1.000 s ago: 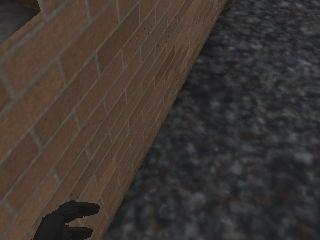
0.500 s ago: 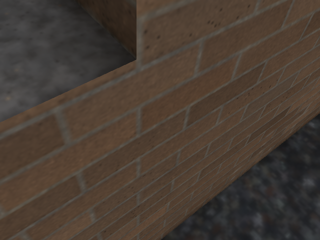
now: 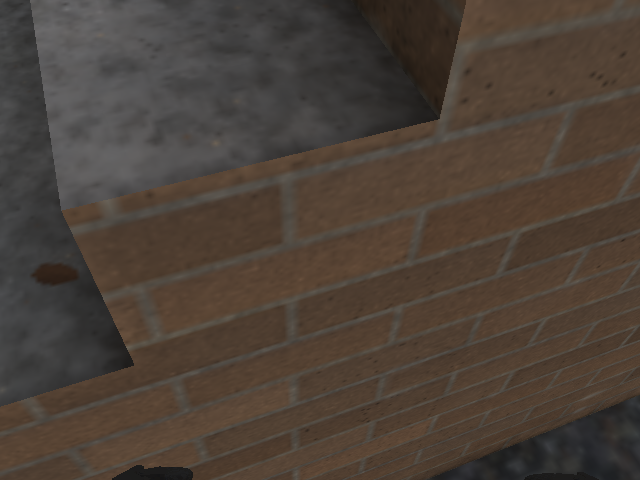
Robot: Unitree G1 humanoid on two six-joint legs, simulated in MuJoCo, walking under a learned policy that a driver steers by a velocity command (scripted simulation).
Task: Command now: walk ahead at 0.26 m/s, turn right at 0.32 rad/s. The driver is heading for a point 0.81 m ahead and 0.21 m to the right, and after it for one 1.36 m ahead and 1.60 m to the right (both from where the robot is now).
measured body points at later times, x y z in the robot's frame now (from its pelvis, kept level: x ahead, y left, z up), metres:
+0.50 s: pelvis -0.03 +0.01 +0.00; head +0.01 +0.01 +0.45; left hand +0.24 +0.19 -0.10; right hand +0.06 -0.28 -0.08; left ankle +0.02 +0.10 -0.74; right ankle -0.04 -0.10 -0.72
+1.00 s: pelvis -0.05 -0.05 +0.00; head -0.04 -0.06 +0.45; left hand +0.23 +0.07 -0.08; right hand -0.02 -0.32 -0.11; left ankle +0.01 +0.08 -0.73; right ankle -0.12 -0.13 -0.74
